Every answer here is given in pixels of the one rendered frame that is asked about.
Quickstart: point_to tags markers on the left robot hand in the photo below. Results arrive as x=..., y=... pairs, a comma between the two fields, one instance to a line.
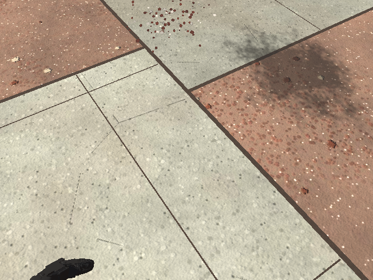
x=62, y=269

